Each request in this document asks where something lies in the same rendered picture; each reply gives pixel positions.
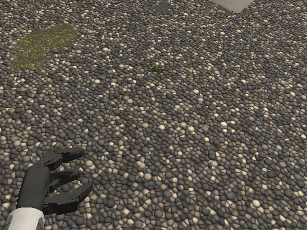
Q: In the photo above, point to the left robot hand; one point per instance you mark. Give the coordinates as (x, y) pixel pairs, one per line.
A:
(42, 178)

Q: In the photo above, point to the left robot forearm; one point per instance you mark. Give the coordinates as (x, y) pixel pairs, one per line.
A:
(25, 218)

